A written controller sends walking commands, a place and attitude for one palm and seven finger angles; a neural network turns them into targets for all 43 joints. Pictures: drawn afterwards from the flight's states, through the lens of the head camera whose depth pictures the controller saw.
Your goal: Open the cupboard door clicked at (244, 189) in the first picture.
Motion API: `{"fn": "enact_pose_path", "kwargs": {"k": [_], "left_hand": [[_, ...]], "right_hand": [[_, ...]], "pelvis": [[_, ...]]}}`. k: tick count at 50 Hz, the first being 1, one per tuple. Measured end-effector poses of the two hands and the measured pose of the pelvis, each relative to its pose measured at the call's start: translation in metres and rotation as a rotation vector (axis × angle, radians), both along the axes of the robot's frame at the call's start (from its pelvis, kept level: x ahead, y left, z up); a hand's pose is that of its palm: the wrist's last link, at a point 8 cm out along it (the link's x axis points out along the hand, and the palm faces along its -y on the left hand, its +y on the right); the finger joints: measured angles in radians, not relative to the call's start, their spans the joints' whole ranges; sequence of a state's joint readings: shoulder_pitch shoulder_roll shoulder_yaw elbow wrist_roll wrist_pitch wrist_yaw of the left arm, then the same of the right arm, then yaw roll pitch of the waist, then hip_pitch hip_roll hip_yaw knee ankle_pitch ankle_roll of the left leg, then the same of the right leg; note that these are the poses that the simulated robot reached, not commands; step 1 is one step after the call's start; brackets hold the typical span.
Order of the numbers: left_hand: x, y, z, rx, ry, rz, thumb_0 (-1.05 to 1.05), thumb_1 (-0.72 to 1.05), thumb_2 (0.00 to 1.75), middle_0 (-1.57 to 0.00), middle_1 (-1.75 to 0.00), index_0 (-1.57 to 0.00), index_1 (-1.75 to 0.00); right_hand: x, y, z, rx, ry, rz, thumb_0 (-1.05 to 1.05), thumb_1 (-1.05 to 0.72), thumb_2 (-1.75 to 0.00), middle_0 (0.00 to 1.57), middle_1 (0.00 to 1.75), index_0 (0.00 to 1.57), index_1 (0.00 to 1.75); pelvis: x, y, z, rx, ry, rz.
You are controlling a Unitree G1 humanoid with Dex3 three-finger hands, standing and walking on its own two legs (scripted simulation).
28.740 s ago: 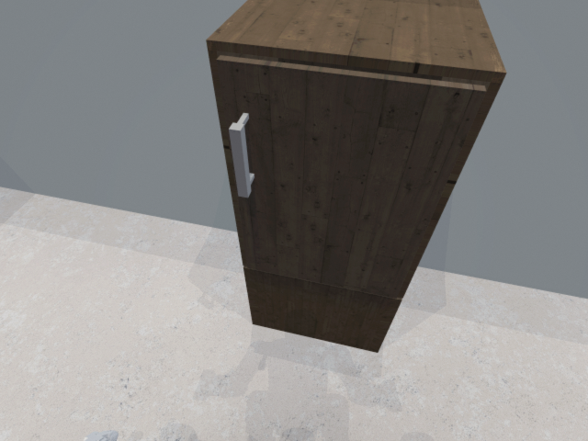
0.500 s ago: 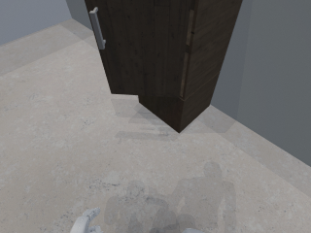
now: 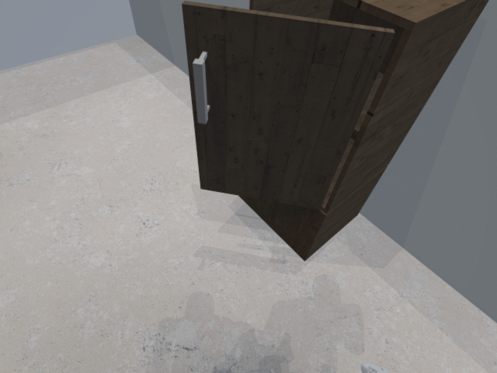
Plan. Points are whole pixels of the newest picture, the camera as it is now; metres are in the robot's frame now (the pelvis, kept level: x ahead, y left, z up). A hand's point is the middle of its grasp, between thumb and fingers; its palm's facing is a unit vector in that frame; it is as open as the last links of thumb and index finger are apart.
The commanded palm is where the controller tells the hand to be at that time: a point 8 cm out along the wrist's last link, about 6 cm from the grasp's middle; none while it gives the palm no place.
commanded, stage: take the last steps up to it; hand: left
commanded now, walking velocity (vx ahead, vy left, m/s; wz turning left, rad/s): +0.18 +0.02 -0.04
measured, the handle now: (203, 89) +0.69 +0.18 +0.06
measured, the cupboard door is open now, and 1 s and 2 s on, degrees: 40 40 40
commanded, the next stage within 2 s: come to a stop and stand still in 0.08 s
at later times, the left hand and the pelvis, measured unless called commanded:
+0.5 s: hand (166, 330) +0.21 +0.18 -0.17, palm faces +0.00 -0.98 -0.19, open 7.4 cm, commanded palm none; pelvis +0.12 +0.00 +0.00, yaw +1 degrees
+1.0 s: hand out of the picture +0.10 +0.20 -0.17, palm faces +0.02 -0.98 -0.19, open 7.4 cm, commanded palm none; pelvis +0.08 +0.02 +0.01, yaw -1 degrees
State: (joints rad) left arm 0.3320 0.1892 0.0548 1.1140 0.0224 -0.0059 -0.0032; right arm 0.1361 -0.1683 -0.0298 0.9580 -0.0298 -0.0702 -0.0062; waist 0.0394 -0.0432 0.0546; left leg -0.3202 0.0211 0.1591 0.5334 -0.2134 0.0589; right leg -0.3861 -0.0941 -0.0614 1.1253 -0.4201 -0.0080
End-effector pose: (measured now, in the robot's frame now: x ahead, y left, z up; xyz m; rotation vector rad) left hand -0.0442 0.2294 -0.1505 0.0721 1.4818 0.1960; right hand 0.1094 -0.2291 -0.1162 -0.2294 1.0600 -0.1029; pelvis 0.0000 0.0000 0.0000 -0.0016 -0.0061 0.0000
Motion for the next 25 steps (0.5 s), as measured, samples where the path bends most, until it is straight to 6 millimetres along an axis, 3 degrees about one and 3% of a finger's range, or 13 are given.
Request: {"fn": "enact_pose_path", "kwargs": {"k": [3,7,14,20,25], "left_hand": [[0.047,0.006,0.008,0.002,-0.071,-0.023,0.01,0.92,0.9,-0.19,-0.3,-0.19,-0.29],[0.11,0.01,0.017,0.015,-0.159,-0.062,0.01,0.93,0.9,-0.2,-0.3,-0.19,-0.29],[0.206,0.008,0.02,0.053,-0.274,-0.135,0.01,0.93,0.9,-0.19,-0.3,-0.19,-0.29],[0.244,-0.006,0.018,0.051,-0.264,-0.169,0.01,0.92,0.9,-0.2,-0.3,-0.19,-0.29],[0.248,-0.005,0.012,0.039,-0.266,-0.134,0.0,0.91,0.9,-0.2,-0.3,-0.2,-0.3]], "right_hand": [[-0.009,0.011,-0.002,0.015,0.066,-0.039,0.0,-0.92,-0.9,0.2,0.3,0.2,0.3],[-0.026,0.007,-0.004,0.005,0.163,-0.091,-0.01,-0.95,-0.9,0.2,0.3,0.21,0.3],[-0.058,0.008,-0.022,0.041,0.37,-0.162,0.0,-0.93,-0.9,0.2,0.3,0.2,0.3],[-0.052,0.016,-0.028,0.079,0.451,-0.216,0.0,-0.92,-0.9,0.2,0.3,0.2,0.3],[-0.028,0.019,-0.025,0.062,0.428,-0.206,0.0,-0.91,-0.9,0.2,0.3,0.2,0.3]], "pelvis": [[0.018,0.007,0.007,0.003,0.008,-0.004],[0.043,0.013,0.012,0.006,0.013,-0.006],[0.089,0.004,0.004,0.026,0.001,0.0],[0.115,0.0,0.002,0.013,0.018,0.006],[0.117,0.004,0.002,0.009,0.019,0.016]]}}
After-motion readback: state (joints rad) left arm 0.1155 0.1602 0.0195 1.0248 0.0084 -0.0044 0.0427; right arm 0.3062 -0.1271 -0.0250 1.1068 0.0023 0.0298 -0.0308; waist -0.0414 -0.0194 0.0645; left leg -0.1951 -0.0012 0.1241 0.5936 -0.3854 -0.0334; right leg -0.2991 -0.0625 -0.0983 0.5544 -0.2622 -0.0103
